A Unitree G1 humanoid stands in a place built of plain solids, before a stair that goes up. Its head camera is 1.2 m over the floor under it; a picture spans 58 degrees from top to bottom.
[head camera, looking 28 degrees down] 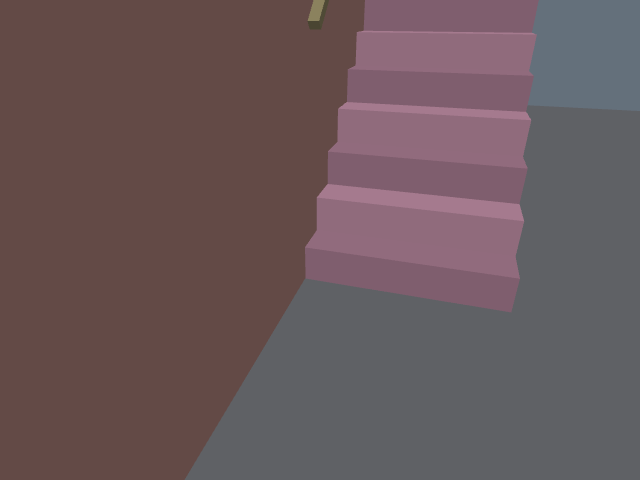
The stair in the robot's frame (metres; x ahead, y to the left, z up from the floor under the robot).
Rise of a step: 0.18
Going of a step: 0.20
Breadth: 0.98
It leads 17 degrees to the right of straight ahead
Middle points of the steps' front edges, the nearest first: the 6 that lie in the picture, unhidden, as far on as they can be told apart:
1.70 -0.39 0.18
1.90 -0.45 0.36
2.09 -0.51 0.54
2.28 -0.57 0.72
2.47 -0.62 0.91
2.67 -0.68 1.09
